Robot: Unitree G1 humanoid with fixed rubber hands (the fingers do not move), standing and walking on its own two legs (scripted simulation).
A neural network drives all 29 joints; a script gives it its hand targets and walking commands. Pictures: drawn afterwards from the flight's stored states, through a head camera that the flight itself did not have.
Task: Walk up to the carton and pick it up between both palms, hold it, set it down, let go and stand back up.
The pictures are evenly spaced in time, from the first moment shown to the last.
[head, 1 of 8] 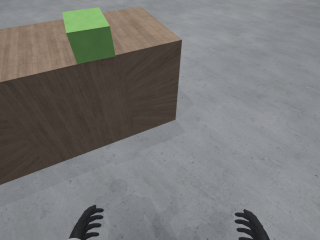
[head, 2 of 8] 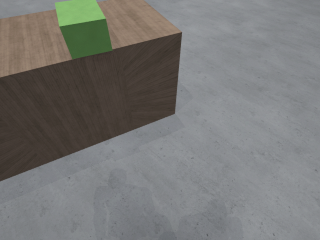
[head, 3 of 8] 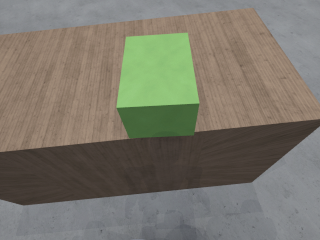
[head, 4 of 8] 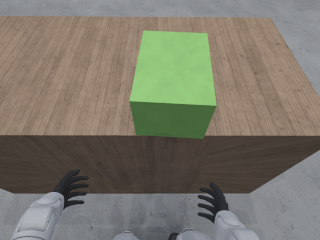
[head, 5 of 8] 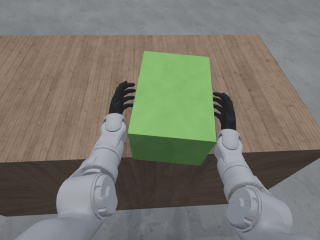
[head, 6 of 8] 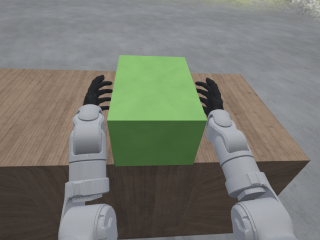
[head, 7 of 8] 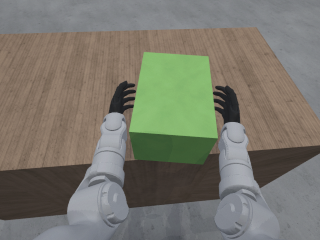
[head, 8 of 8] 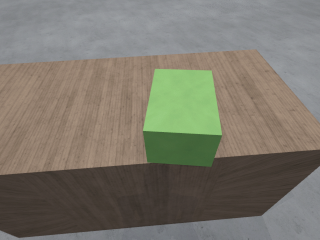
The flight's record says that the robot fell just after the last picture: no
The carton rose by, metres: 0.15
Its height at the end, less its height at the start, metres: +0.00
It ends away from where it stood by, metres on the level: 0.01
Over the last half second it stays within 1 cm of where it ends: yes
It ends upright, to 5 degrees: yes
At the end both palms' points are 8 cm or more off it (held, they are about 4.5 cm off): yes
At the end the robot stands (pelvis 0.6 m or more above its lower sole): yes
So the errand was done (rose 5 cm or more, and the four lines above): yes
